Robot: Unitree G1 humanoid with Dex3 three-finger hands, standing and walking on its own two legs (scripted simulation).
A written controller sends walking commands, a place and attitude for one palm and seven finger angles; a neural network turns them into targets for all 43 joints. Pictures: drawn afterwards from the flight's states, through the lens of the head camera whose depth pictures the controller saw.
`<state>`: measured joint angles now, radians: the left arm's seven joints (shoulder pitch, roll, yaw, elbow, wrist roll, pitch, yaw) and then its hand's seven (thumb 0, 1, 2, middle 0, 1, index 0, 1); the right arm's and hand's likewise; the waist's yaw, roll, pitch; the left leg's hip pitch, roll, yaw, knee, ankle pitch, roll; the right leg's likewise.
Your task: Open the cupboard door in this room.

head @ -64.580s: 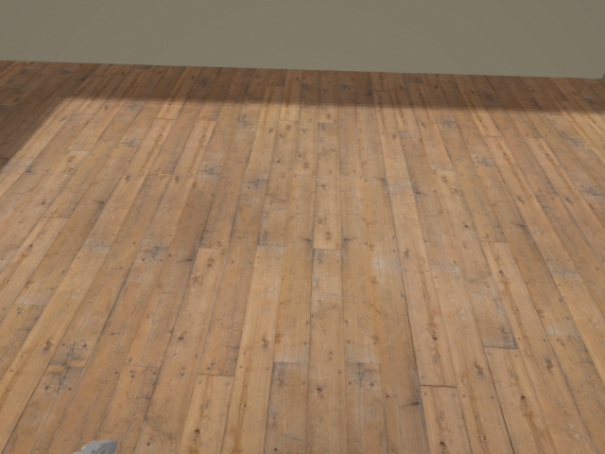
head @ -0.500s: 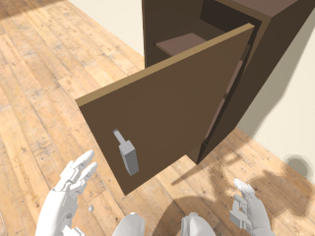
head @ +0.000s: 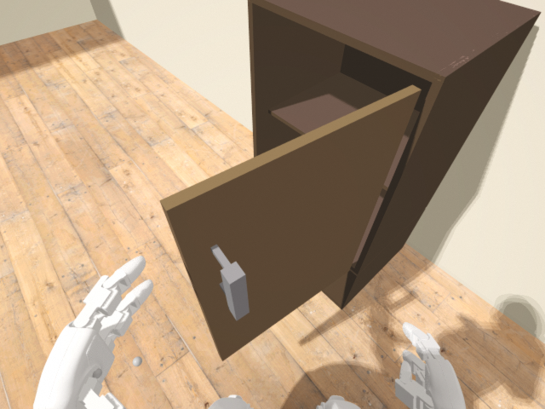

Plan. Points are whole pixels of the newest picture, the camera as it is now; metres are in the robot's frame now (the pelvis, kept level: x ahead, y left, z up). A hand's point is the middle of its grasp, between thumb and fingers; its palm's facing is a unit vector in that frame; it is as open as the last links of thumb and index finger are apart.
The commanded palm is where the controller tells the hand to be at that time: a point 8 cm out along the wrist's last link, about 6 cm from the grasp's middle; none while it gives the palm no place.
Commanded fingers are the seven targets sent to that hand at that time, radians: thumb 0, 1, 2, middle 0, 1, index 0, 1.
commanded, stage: draw the hand back to the body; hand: left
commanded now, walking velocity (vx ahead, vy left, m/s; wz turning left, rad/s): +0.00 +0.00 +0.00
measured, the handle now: (228, 282) +0.30 +0.09 +0.03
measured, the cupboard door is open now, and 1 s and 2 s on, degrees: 83 83 83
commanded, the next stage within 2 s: step back with the hand held close in 1.20 s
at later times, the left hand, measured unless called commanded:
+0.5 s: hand (52, 291) +0.21 +0.25 +0.16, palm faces +0.30 -0.87 -0.39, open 12.9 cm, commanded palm +0.16 +0.29 +0.19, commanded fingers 0.00 0.38 0.68 -0.18 -0.30 -0.18 -0.30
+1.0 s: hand (8, 226) +0.23 +0.26 +0.24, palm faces +0.43 -0.81 -0.39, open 7.7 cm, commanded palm +0.18 +0.30 +0.25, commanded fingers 0.00 0.90 0.90 -0.20 -0.30 -0.20 -0.30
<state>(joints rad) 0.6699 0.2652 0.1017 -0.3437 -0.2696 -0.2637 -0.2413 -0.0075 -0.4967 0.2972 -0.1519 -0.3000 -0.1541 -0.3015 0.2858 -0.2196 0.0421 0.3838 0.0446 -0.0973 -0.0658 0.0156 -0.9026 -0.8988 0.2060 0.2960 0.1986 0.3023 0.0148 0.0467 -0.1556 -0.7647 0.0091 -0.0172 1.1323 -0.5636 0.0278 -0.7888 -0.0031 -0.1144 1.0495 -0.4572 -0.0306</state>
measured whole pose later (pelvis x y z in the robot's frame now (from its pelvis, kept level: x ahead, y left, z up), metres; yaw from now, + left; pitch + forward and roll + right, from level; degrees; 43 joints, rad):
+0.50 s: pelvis +0.03 +0.02 +0.06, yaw +0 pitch +0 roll -2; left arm 0.62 0.33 0.17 -0.44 -0.04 0.00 0.13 0.00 0.05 0.53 -0.18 -0.30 -0.18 -0.30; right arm 0.27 -0.22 0.07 0.53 0.02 -0.13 -0.10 0.02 -0.90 -0.90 0.21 0.30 0.20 0.30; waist 0.06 0.06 -0.06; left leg -0.26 -0.02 0.02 0.68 -0.42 0.05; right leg -0.30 -0.01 -0.07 0.62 -0.32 0.00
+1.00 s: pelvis +0.04 +0.00 +0.08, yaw -2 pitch -4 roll -1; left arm 0.46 0.35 0.33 -0.41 -0.06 -0.06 0.10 0.01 0.83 0.87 -0.20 -0.30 -0.21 -0.30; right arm 0.20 -0.24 0.04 0.62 0.00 -0.10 -0.06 0.01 -0.90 -0.90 0.21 0.30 0.20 0.30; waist 0.07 0.06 0.02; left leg -0.05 0.00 0.03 0.43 -0.30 0.03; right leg -0.11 0.01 -0.05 0.40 -0.22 -0.02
